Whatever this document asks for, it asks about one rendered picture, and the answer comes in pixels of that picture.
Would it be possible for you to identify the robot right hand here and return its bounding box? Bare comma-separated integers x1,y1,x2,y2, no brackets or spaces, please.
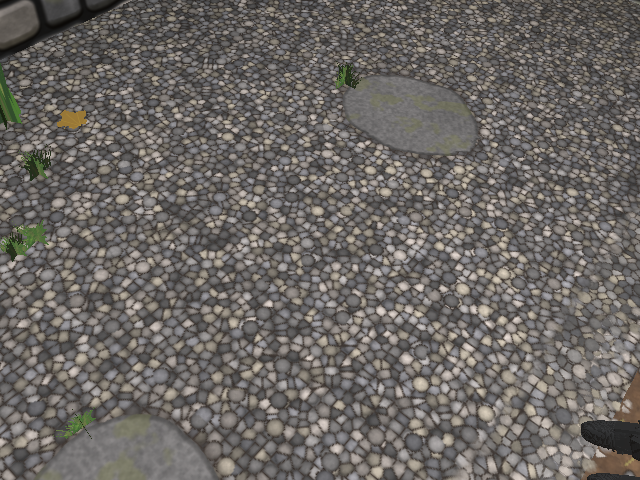
581,420,640,480

